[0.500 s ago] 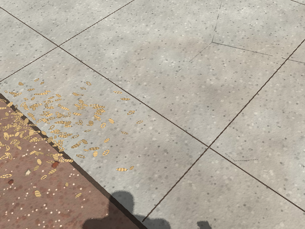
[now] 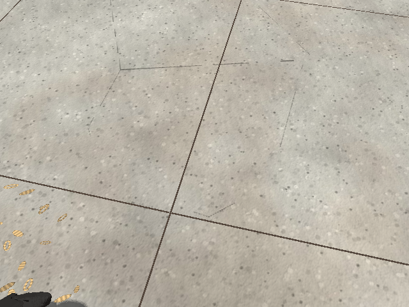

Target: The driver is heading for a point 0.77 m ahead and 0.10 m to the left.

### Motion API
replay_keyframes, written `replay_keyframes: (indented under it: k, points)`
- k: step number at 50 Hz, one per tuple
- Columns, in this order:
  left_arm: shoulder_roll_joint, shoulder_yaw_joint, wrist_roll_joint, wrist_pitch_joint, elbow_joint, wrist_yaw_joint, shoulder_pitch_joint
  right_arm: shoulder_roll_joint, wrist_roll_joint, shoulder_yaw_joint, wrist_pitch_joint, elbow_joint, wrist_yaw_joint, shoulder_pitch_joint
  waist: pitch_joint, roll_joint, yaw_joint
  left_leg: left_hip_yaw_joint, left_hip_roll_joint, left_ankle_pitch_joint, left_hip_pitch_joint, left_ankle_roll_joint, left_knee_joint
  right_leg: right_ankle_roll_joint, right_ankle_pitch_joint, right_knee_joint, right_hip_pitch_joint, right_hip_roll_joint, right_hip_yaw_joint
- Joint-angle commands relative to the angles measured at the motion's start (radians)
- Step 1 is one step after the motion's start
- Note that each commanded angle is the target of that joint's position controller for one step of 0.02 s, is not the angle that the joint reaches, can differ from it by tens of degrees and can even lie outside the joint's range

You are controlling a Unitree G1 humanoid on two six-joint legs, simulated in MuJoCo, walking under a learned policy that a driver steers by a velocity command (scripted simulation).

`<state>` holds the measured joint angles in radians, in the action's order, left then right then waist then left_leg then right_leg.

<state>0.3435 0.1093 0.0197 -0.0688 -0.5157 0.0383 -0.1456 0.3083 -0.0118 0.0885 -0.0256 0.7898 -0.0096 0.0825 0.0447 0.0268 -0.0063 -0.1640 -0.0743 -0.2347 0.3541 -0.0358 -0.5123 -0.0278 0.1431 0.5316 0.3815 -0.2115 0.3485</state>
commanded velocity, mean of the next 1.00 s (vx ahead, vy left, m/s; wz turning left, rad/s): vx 0.28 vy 0.00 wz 0.20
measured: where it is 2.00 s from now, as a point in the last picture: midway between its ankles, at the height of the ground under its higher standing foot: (149, 170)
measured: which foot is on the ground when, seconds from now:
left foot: down 0.00-0.40, up 0.42-0.78, down 0.80-1.00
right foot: down 0.00-0.02, up 0.04-0.36, down 0.38-0.80, up 0.82-1.00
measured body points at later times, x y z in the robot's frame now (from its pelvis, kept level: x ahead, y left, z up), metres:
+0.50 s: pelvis +0.00 +0.00 +0.01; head +0.04 -0.01 +0.45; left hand +0.20 +0.24 -0.08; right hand +0.07 -0.29 -0.12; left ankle +0.01 +0.13 -0.68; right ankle -0.03 -0.12 -0.73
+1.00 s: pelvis +0.15 +0.12 +0.00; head +0.16 +0.15 +0.45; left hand +0.23 +0.41 -0.10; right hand +0.27 -0.13 -0.10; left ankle +0.04 +0.16 -0.73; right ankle +0.23 -0.01 -0.65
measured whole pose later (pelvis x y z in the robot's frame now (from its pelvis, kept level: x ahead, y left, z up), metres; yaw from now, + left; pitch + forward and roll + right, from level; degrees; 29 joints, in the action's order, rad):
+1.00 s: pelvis +0.15 +0.12 +0.00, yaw +18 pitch +2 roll +0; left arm 0.29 0.04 -0.06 0.03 -0.67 -0.06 -0.19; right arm 0.28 0.02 0.03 -0.03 0.74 0.03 0.42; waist -0.03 0.06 0.03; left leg 0.02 -0.08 -0.37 0.09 0.08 -0.41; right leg 0.02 0.20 1.13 0.65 0.11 -0.03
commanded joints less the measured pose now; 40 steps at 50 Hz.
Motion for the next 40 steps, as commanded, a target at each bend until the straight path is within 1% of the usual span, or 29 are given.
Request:
replay_keyframes:
  k: [1, 2, 3, 4, 5, 6, 7, 10, 12, 14, 15, 16, 17, 18, 19, 20, 21, 22, 23, 24, 25, 26, 28, 30, 33, 37, 38, 39, 40]
  points:
    - [0.068, 0.016, 0.008, 0.006, 0.074, -0.010, -0.050, 0.193, 0.020, 0.052, -0.009, -0.066, -0.005, 0.032, -0.193, -0.104, -0.027, -0.204, 0.284, 0.081, -0.291, 0.130, 0.206, -0.031, 0.440, 0.139, 0.078, 0.083, 0.078]
    - [0.099, 0.025, 0.011, 0.019, 0.094, -0.017, -0.050, 0.208, 0.053, 0.054, -0.004, -0.076, -0.005, 0.013, -0.144, -0.335, -0.043, -0.405, 0.416, 0.136, -0.229, 0.257, 0.266, 0.019, 0.481, 0.398, 0.212, 0.013, -0.104]
    - [0.182, 0.045, -0.003, 0.028, 0.072, -0.025, -0.061, 0.146, 0.054, 0.041, -0.007, -0.112, -0.013, -0.042, -0.114, -0.262, -0.050, -0.367, 0.438, 0.135, -0.196, 0.277, 0.258, 0.054, 0.404, 0.549, 0.250, 0.103, -0.124]
    - [0.196, 0.052, 0.000, 0.025, 0.044, -0.029, -0.074, 0.103, 0.039, 0.029, -0.002, -0.132, -0.026, -0.083, -0.094, -0.194, -0.052, -0.244, 0.376, 0.092, -0.172, 0.240, 0.236, 0.067, 0.331, 0.603, 0.243, 0.130, -0.149]
    - [0.173, 0.047, -0.002, 0.015, 0.022, -0.025, -0.091, 0.091, 0.026, 0.022, 0.006, -0.144, -0.038, -0.096, -0.084, -0.147, -0.050, -0.160, 0.323, 0.072, -0.176, 0.208, 0.219, 0.080, 0.276, 0.670, 0.254, 0.143, -0.174]
    - [0.146, 0.036, -0.003, 0.010, 0.019, -0.028, -0.104, 0.092, 0.019, 0.018, 0.012, -0.147, -0.047, -0.090, -0.066, -0.130, -0.037, -0.111, 0.313, 0.106, -0.176, 0.209, 0.216, 0.091, 0.242, 0.743, 0.283, 0.158, -0.198]
    - [0.126, 0.027, 0.004, 0.008, 0.025, -0.032, -0.097, 0.095, 0.023, 0.014, 0.017, -0.147, -0.054, -0.072, -0.055, -0.121, -0.027, -0.057, 0.303, 0.154, -0.175, 0.215, 0.221, 0.099, 0.224, 0.765, 0.297, 0.179, -0.239]
    - [0.057, -0.011, -0.004, 0.023, 0.061, -0.022, 0.002, 0.119, 0.030, 0.013, 0.031, -0.113, -0.042, 0.057, -0.079, -0.131, 0.048, -0.043, 0.293, 0.282, -0.251, 0.269, 0.208, 0.119, 0.263, 0.631, 0.276, 0.194, -0.272]
    - [0.024, -0.029, -0.019, 0.032, 0.053, -0.017, -0.004, 0.128, 0.025, 0.011, 0.032, -0.109, -0.025, 0.058, -0.120, -0.154, 0.045, -0.029, 0.293, 0.346, -0.269, 0.277, 0.178, 0.118, 0.324, 0.477, 0.179, 0.197, -0.264]
    - [-0.015, -0.046, -0.029, 0.039, 0.024, -0.016, -0.025, 0.106, 0.013, -0.001, 0.028, -0.107, -0.001, 0.022, -0.133, -0.195, 0.026, -0.002, 0.265, 0.331, -0.197, 0.257, 0.174, 0.113, 0.338, 0.251, 0.004, 0.213, -0.310]
    - [-0.008, -0.042, -0.027, 0.040, 0.009, -0.014, -0.032, 0.109, 0.004, -0.002, 0.028, -0.099, 0.008, 0.035, -0.119, -0.219, 0.030, -0.016, 0.256, 0.320, -0.175, 0.252, 0.168, 0.116, 0.300, 0.153, -0.049, 0.199, -0.333]
    - [0.011, -0.032, -0.024, 0.040, -0.007, -0.012, -0.049, 0.131, -0.006, 0.003, 0.028, -0.093, 0.013, 0.047, -0.105, -0.224, 0.020, -0.032, 0.252, 0.329, -0.164, 0.246, 0.144, 0.112, 0.219, 0.038, -0.100, 0.175, -0.352]
    - [0.028, -0.024, -0.020, 0.040, -0.024, -0.010, -0.072, 0.160, -0.020, 0.011, 0.029, -0.091, 0.016, 0.056, -0.091, -0.227, 0.005, -0.053, 0.249, 0.362, -0.148, 0.235, 0.120, 0.096, 0.114, -0.101, -0.158, 0.151, -0.367]
    - [0.058, -0.014, -0.016, 0.042, -0.029, -0.007, -0.085, 0.170, -0.033, 0.015, 0.026, -0.088, 0.015, 0.081, -0.096, -0.222, 0.002, -0.081, 0.243, 0.362, -0.115, 0.206, 0.102, 0.065, 0.044, -0.188, -0.237, 0.160, -0.342]
    - [0.099, -0.003, -0.017, 0.040, -0.028, 0.003, -0.119, 0.149, -0.028, 0.008, 0.016, -0.094, 0.017, 0.090, -0.138, -0.174, -0.006, -0.090, 0.221, 0.256, -0.038, 0.149, 0.067, 0.029, -0.040, -0.176, -0.360, 0.250, -0.274]
    - [0.171, 0.012, -0.038, 0.029, -0.022, 0.018, -0.161, 0.071, -0.003, -0.012, 0.001, -0.120, 0.026, 0.090, -0.205, 0.050, 0.002, 0.002, 0.133, -0.014, 0.109, 0.077, -0.128, -0.056, -0.375, -0.100, -0.500, 0.460, -0.117]
    - [0.192, 0.025, -0.056, 0.021, -0.048, 0.010, -0.127, 0.066, -0.024, -0.011, -0.007, -0.141, 0.022, 0.073, -0.178, 0.290, -0.008, 0.168, 0.055, -0.316, 0.233, 0.023, -0.249, -0.202, -0.372, -0.147, -0.380, 0.603, -0.023]
    - [0.125, 0.008, -0.068, 0.035, -0.016, 0.005, -0.097, 0.140, -0.024, 0.014, 0.001, -0.128, 0.015, 0.055, -0.142, 0.213, -0.040, 0.141, 0.087, -0.394, 0.247, -0.010, -0.482, -0.251, -0.397, -0.183, -0.332, 0.610, -0.021]
    - [0.077, -0.006, -0.066, 0.046, -0.014, 0.009, -0.049, 0.144, -0.029, 0.029, 0.017, -0.117, 0.010, 0.073, -0.116, 0.179, -0.016, 0.131, 0.092, -0.371, 0.283, -0.022, -0.613, -0.229, -0.398, -0.187, -0.307, 0.580, -0.081]
    - [0.054, -0.014, -0.052, 0.056, -0.006, 0.011, 0.015, 0.121, -0.027, 0.031, 0.044, -0.092, -0.002, 0.123, -0.095, 0.153, 0.017, 0.124, 0.106, -0.323, 0.280, -0.040, -0.665, -0.190, -0.372, -0.184, -0.278, 0.529, -0.166]
    - [0.049, -0.013, -0.035, 0.065, -0.009, 0.011, 0.057, 0.106, -0.020, 0.030, 0.064, -0.096, -0.007, 0.138, -0.068, 0.154, 0.032, 0.123, 0.124, -0.258, 0.300, -0.055, -0.666, -0.169, -0.355, -0.188, -0.264, 0.514, -0.212]
    - [0.046, -0.013, -0.033, 0.068, -0.015, 0.014, 0.060, 0.087, -0.016, 0.025, 0.074, -0.108, -0.008, 0.126, -0.054, 0.144, 0.029, 0.139, 0.132, -0.213, 0.299, -0.066, -0.652, -0.162, -0.350, -0.193, -0.249, 0.499, -0.254]
    - [0.062, -0.001, -0.023, 0.077, -0.043, 0.015, -0.030, 0.072, -0.021, 0.014, 0.071, -0.158, 0.014, 0.065, -0.088, 0.138, -0.027, 0.170, 0.170, -0.115, 0.332, -0.059, -0.578, -0.160, 0.120, -0.288, -0.308, 0.519, -0.237]
    - [0.089, 0.009, -0.015, 0.093, -0.058, 0.011, -0.060, 0.066, -0.024, 0.007, 0.059, -0.196, 0.038, 0.020, -0.084, 0.144, -0.052, 0.180, 0.180, -0.107, 0.346, -0.030, -0.484, -0.147, 0.347, -0.340, -0.347, 0.546, -0.209]
    - [0.129, 0.027, -0.009, 0.120, -0.076, -0.007, -0.059, 0.059, -0.022, 0.002, 0.042, -0.221, 0.058, 0.009, -0.049, 0.111, -0.041, 0.200, 0.192, -0.140, 0.298, 0.028, -0.361, -0.127, 0.390, -0.377, -0.348, 0.569, -0.253]
    - [0.144, 0.037, 0.004, 0.135, -0.097, -0.042, -0.031, 0.067, -0.032, 0.000, 0.039, -0.212, 0.059, 0.054, 0.008, 0.096, -0.004, 0.264, 0.193, -0.194, 0.184, 0.091, -0.280, -0.108, 0.401, -0.367, -0.300, 0.573, -0.355]
    - [0.130, 0.024, -0.093, 0.116, -0.112, -0.051, -0.063, 0.094, 0.065, 0.003, 0.064, -0.218, 0.093, 0.057, -0.031, 0.116, -0.001, 0.357, 0.122, -0.199, 0.058, 0.110, -0.174, -0.059, 0.475, -0.318, -0.270, 0.541, -0.459]
    - [0.125, 0.022, -0.087, 0.104, -0.119, -0.054, -0.049, 0.090, 0.065, 0.011, 0.063, -0.181, 0.097, 0.132, -0.028, 0.078, 0.048, 0.417, 0.063, -0.129, -0.123, 0.121, -0.120, -0.036, 0.414, -0.180, -0.156, 0.492, -0.536]
    - [0.096, 0.009, -0.083, 0.101, -0.119, -0.054, -0.054, 0.127, 0.057, 0.034, 0.055, -0.102, 0.083, 0.325, -0.084, -0.072, 0.137, 0.384, -0.006, -0.195, -0.343, 0.146, -0.100, -0.017, 0.166, 0.170, -0.042, 0.415, -0.622]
